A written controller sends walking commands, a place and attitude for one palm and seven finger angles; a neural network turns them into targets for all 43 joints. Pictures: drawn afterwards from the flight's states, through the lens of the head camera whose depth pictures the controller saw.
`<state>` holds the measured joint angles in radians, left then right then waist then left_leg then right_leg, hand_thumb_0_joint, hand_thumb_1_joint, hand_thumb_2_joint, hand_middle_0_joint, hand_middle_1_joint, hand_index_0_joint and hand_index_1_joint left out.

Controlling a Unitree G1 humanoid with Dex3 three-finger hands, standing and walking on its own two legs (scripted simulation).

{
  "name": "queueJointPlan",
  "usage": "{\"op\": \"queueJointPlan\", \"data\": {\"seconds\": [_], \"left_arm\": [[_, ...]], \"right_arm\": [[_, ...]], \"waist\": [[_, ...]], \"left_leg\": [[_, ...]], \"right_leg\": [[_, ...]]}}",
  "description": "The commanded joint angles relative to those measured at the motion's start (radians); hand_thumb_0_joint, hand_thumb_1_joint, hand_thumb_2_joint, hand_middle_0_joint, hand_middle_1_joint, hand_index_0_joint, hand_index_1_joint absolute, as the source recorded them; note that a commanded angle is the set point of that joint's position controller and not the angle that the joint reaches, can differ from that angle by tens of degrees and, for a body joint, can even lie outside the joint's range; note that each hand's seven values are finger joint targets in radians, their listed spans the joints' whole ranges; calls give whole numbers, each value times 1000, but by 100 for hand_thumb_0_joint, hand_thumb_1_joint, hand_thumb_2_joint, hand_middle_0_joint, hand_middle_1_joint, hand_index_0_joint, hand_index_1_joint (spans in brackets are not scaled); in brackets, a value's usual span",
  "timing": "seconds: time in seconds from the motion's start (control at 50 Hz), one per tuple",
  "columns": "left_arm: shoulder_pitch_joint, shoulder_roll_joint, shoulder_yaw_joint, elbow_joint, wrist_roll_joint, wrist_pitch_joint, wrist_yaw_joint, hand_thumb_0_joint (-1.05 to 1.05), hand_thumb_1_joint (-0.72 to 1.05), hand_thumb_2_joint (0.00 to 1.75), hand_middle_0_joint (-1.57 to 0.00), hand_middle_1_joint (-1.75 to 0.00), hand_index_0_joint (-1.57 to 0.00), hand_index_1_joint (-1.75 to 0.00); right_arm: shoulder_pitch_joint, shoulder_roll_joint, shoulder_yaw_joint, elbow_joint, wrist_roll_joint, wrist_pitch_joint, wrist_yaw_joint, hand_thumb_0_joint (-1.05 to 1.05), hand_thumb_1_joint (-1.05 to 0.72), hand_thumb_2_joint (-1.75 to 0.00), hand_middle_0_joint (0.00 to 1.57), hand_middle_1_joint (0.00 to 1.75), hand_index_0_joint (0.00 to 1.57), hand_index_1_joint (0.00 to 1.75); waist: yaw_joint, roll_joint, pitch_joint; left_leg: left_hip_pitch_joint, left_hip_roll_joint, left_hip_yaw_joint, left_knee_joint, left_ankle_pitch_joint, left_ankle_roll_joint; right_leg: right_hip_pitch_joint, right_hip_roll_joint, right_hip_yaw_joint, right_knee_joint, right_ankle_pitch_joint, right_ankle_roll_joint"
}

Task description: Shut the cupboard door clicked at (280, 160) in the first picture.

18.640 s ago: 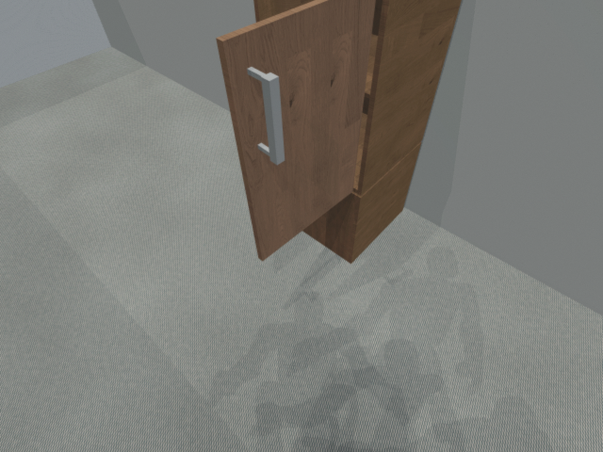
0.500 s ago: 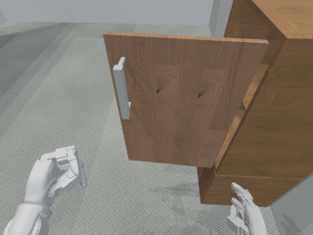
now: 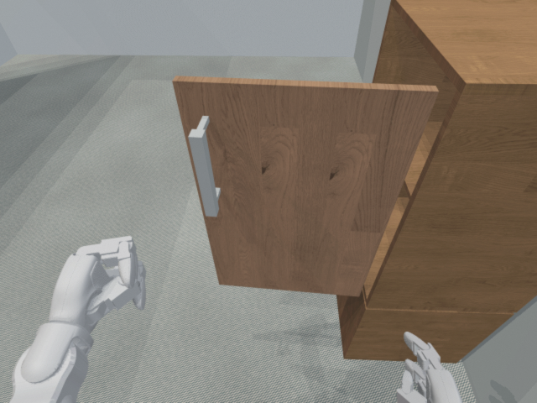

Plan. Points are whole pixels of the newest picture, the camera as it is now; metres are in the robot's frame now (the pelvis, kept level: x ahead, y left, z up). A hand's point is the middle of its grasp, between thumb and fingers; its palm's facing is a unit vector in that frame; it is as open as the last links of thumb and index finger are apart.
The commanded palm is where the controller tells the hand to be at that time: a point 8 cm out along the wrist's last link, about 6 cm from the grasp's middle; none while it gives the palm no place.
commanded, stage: raise the hand and make a fist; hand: left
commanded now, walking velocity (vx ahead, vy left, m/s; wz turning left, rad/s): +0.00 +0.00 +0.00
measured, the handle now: (208, 169) +0.46 +0.15 +0.12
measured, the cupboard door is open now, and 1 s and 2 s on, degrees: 87 87 84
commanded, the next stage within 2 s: bring the fist close to the handle in 0.12 s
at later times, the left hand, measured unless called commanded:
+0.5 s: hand (157, 261) +0.26 +0.17 +0.12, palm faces +0.03 -1.00 -0.07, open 3.1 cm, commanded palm +0.24 +0.21 +0.12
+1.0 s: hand (199, 222) +0.33 +0.13 +0.12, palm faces +0.01 -1.00 -0.05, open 3.1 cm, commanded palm +0.31 +0.18 +0.12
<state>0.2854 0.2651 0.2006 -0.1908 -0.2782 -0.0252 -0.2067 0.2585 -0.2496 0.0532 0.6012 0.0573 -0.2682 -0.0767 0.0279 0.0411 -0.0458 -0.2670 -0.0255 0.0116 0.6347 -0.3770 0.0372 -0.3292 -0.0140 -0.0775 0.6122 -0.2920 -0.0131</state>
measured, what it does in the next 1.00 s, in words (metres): stands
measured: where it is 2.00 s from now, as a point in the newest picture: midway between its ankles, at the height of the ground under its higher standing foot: outside the picture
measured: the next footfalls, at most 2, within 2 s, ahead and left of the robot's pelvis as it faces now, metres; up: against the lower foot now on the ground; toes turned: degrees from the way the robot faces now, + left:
none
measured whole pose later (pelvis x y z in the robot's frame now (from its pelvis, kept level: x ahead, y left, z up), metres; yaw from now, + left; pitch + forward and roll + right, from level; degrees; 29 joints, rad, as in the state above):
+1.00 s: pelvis +0.00 -0.02 +0.00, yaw -1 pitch +2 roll +0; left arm -0.16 0.21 0.11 0.17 -0.20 -0.05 -0.08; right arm 0.23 -0.25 0.05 0.64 0.06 -0.20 -0.06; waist 0.00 0.04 -0.03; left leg -0.27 -0.02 0.02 0.60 -0.36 0.02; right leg -0.36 -0.01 -0.07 0.62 -0.29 -0.03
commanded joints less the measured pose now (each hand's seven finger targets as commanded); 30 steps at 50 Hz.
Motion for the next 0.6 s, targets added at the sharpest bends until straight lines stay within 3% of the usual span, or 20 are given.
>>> {"op": "queueJointPlan", "data": {"seconds": [0.0, 0.02, 0.04, 0.06, 0.1, 0.16, 0.2, 0.24, 0.26, 0.3, 0.34, 0.36, 0.42, 0.44, 0.48, 0.52, 0.54, 0.56, 0.58], "left_arm": [[-170, 145, 82, -245, -9, -107, 15, 0, 90, 90, -130, -150, -130, -150], [-167, 139, 74, -245, -7, -111, 15, 0, 90, 90, -130, -150, -130, -150], [-152, 160, 92, -212, -7, -103, 16, 0, 90, 90, -130, -150, -130, -150], [-152, 128, 67, -212, -7, -101, 9, 0, 90, 90, -130, -150, -130, -150], [-151, 137, 70, -206, -11, -94, 0, 0, 90, 90, -130, -150, -130, -150], [-145, 133, 74, -177, -18, -81, -7, 0, 90, 90, -130, -150, -130, -150], [-164, 133, 72, -201, -22, -84, -6, 0, 90, 90, -130, -150, -130, -150], [-235, 163, 84, -199, -16, -93, 4, 0, 90, 90, -130, -150, -130, -150], [-246, 151, 78, -184, -16, -96, 3, 0, 90, 90, -130, -150, -130, -150], [-313, 133, 51, -163, -12, -104, 7, 0, 90, 90, -130, -150, -130, -150], [-362, 182, 85, -91, -8, -103, 12, 0, 90, 90, -130, -150, -130, -150], [-383, 161, 62, -87, -3, -104, 7, 0, 90, 90, -130, -150, -130, -150], [-438, 135, 29, -62, 0, -97, 6, 0, 90, 90, -130, -150, -130, -150], [-432, 168, 59, -32, 2, -91, 12, 0, 90, 90, -130, -150, -130, -150], [-483, 122, 12, -15, 6, -83, 13, 0, 90, 90, -130, -150, -130, -150], [-503, 132, 28, -3, 11, -79, 30, 0, 90, 90, -130, -150, -130, -150], [-470, 155, 56, 23, 13, -73, 40, 0, 90, 90, -130, -150, -130, -150], [-477, 134, 44, 22, 16, -73, 45, 0, 90, 90, -130, -150, -130, -150], [-485, 132, 45, 20, 18, -74, 52, 0, 90, 90, -130, -150, -130, -150]], "right_arm": [[-108, -102, -45, -160, -3, -73, -2, 0, -90, -90, 20, 30, 20, 30], [-111, -101, -46, -159, -2, -76, -2, 0, -90, -90, 20, 30, 20, 30], [-105, -108, -44, -153, -5, -74, -3, 0, -90, -90, 20, 30, 20, 30], [-110, -104, -46, -155, -2, -72, -2, 0, -90, -90, 20, 30, 20, 30], [-114, -107, -47, -157, -1, -74, -6, 0, -90, -90, 20, 30, 20, 30], [-117, -107, -45, -156, -1, -71, -9, 0, -90, -90, 20, 30, 20, 30], [-125, -104, -46, -160, 2, -73, -10, 0, -90, -90, 20, 30, 20, 30], [-122, -110, -44, -148, -2, -76, -14, 0, -90, -90, 20, 30, 20, 30], [-122, -106, -44, -147, -3, -75, -15, 0, -90, -90, 20, 30, 20, 30], [-126, -105, -41, -142, 1, -76, -16, 0, -90, -90, 20, 30, 20, 30], [-119, -116, -42, -122, 1, -74, -22, 0, -90, -90, 20, 30, 20, 30], [-124, -111, -43, -125, 3, -72, -21, 0, -90, -90, 20, 30, 20, 30], [-127, -108, -42, -126, 5, -76, -21, 0, -90, -90, 20, 30, 20, 30], [-122, -114, -43, -122, 3, -71, -22, 0, -90, -90, 20, 30, 20, 30], [-126, -110, -42, -129, 6, -67, -19, 0, -90, -90, 20, 30, 20, 30], [-122, -109, -45, -129, 3, -65, -15, 0, -90, -90, 20, 30, 20, 30], [-120, -112, -44, -128, 0, -60, -13, 0, -90, -90, 20, 30, 20, 30], [-121, -110, -45, -132, 0, -56, -9, 0, -90, -90, 20, 30, 20, 30], [-122, -108, -46, -135, -2, -52, -5, 0, -90, -90, 20, 30, 20, 30]], "waist": [[8, 30, -121], [6, 35, -117], [6, -13, -95], [3, -12, -101], [4, 1, -101], [4, -50, -86], [4, -19, -91], [-6, -43, -83], [-6, -51, -96], [-15, -13, -79], [-20, -65, -59], [-19, -36, -84], [-16, 16, -116], [-11, -36, -115], [-15, -37, -128], [-6, -12, -152], [5, -55, -153], [2, -72, -173], [8, -54, -176]], "left_leg": [[-8, 26, -42, -109, 269, -29], [-5, 26, -41, -110, 262, -29], [-25, 27, -46, -110, 249, -25], [-21, 26, -39, -112, 250, -23], [-20, 23, -37, -110, 235, -21], [-42, 23, -35, -110, 212, -17], [-30, 21, -32, -110, 199, -17], [-36, 22, -35, -101, 192, -14], [-38, 20, -33, -103, 186, -13], [-32, 19, -34, -103, 163, -13], [-58, 20, -35, -98, 141, -11], [-47, 18, -32, -103, 144, -11], [-18, 17, -32, -105, 165, -15], [-36, 20, -35, -104, 173, -14], [-31, 18, -31, -110, 180, -14], [-19, 17, -28, -110, 203, -17], [-32, 19, -30, -109, 221, -16], [-30, 18, -22, -110, 243, -15], [-30, 17, -19, -109, 263, -18]], "right_leg": [[95, 3, 14, -69, 180, -7], [89, 2, 13, -71, 172, -7], [95, 3, 18, -78, 162, -7], [97, 2, 19, -81, 167, -5], [93, 0, 22, -85, 158, -3], [100, -4, 32, -101, 130, 1], [91, -3, 33, -103, 110, 2], [89, -6, 45, -107, 97, 4], [90, -7, 49, -110, 84, 6], [63, -6, 48, -112, 56, 6], [66, -10, 67, -128, 15, 8], [74, -12, 68, -126, 15, 6], [77, -12, 56, -109, 65, 2], [97, -12, 62, -111, 68, 2], [95, -12, 57, -107, 82, 4], [108, -12, 53, -95, 120, 2], [125, -11, 53, -94, 140, 0], [138, -12, 53, -88, 171, 3], [146, -14, 53, -81, 204, 2]]}}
